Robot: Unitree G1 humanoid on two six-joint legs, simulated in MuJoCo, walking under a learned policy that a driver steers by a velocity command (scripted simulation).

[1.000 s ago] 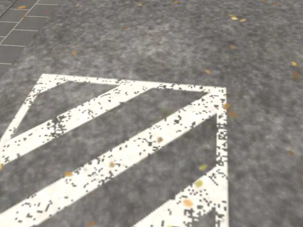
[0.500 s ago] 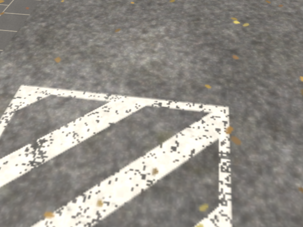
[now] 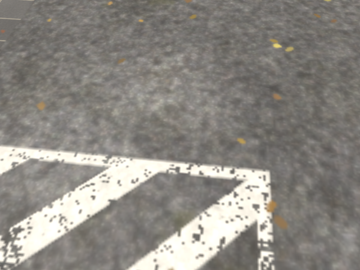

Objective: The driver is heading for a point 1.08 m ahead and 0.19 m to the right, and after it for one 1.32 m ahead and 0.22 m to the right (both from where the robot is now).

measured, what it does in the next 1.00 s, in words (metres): walks ahead: left foot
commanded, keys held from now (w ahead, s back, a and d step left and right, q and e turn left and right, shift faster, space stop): w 0.76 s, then w+e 0.24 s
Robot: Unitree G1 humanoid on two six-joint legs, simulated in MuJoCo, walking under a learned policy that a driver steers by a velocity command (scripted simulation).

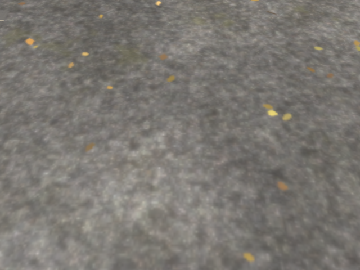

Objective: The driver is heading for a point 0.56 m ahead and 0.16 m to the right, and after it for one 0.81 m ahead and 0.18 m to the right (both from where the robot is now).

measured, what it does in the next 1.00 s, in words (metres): walks ahead, turning right: right foot, then left foot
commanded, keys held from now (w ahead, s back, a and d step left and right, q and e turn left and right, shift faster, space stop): w+e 1.00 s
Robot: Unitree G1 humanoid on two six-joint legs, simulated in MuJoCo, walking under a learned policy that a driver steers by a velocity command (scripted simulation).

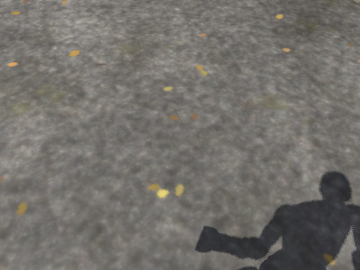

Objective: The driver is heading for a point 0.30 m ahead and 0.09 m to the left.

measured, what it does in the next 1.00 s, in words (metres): walks ahead: right foot, then left foot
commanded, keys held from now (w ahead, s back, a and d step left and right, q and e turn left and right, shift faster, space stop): w+e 0.04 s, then w+q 0.10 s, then no key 0.86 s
